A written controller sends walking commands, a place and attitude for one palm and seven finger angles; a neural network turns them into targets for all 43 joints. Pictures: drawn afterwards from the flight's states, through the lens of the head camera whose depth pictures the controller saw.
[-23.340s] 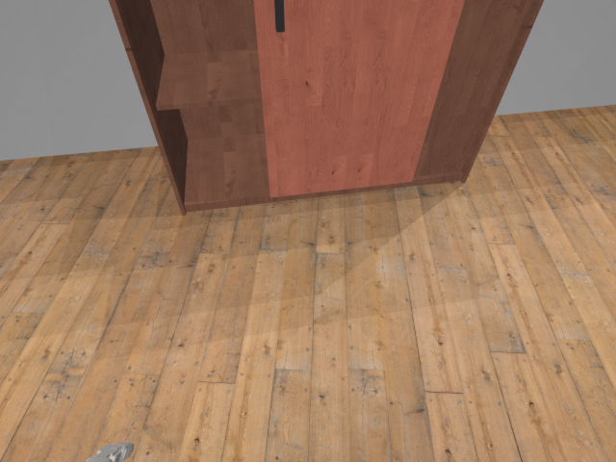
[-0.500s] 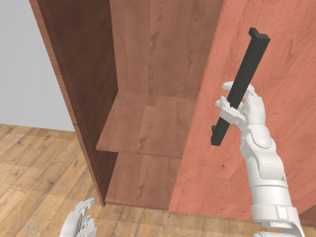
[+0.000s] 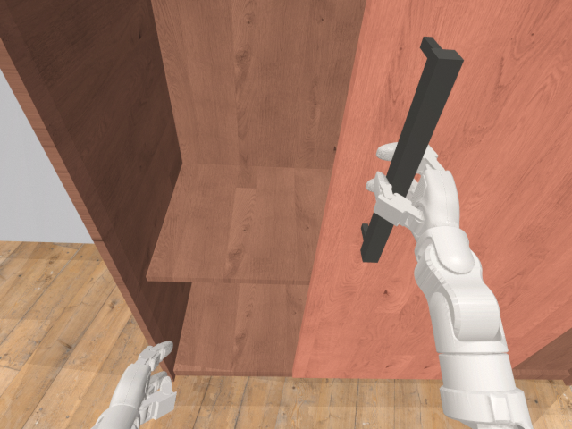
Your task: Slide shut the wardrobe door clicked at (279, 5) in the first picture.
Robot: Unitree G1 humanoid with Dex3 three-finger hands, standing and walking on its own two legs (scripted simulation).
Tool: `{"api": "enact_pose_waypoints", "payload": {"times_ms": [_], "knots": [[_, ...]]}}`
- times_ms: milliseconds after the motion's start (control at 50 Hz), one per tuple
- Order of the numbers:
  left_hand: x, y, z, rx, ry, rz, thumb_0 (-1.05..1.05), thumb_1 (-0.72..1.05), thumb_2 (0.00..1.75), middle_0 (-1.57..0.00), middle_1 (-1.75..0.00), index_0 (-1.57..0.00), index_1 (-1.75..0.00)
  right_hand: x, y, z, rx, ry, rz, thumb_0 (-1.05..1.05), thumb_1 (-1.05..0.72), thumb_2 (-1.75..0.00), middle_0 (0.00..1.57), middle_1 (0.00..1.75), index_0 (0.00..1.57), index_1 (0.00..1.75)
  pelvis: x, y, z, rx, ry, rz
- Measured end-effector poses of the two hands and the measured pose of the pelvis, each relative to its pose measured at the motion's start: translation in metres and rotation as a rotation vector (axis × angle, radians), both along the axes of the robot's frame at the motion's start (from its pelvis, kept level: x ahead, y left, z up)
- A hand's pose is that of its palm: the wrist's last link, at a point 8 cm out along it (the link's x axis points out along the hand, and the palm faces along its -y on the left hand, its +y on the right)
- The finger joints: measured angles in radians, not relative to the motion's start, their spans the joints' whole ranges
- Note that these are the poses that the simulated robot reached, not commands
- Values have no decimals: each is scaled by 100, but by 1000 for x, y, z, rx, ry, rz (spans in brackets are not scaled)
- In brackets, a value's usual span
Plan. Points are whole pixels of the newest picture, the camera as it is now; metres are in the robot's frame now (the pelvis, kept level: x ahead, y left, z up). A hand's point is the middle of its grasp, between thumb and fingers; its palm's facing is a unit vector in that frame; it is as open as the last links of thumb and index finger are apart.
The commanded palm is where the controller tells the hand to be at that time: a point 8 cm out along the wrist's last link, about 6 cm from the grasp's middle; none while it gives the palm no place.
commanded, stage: tug the door sideways, standing still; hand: right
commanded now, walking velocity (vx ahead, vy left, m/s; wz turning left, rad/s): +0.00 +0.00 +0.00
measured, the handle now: (393, 169) +0.41 -0.13 +0.19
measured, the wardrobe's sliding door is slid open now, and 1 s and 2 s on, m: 0.39 0.33 0.24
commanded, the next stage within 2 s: step sideways, sliding the door along in 0.50 s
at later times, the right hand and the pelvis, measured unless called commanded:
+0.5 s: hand (365, 199) +0.35 -0.08 +0.18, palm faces +0.04 +1.00 -0.06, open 6.1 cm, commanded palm +0.33 -0.08 +0.18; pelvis -0.04 -0.01 +0.00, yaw -2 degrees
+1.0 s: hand (340, 199) +0.36 -0.05 +0.18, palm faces -0.03 +0.99 -0.14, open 6.5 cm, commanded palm +0.35 -0.09 +0.18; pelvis -0.04 +0.03 -0.01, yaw +1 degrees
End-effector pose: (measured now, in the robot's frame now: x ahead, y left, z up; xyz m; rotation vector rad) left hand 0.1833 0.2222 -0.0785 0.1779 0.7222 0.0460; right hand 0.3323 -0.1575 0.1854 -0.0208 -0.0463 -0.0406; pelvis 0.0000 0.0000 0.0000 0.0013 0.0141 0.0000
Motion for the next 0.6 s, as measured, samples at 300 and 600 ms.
{"api": "enact_pose_waypoints", "payload": {"times_ms": [300, 600], "knots": [[-24, -26, -11, -49, 29, -49, 1, 91, 89, -20, -30, -20, -30, -2, 10, 0, -30, -7, -25, -2, -73, -82, 35, 140, 25, 140, -22, -5, -3, 2, -20, -24], [-69, -17, -24, -41, 96, -26, 1, 91, 89, -20, -30, -20, -30, -2, 31, -1, -36, -17, 8, -2, -73, -79, 37, 140, 25, 140, -40, -7, -3, 7, -19, -29]]}}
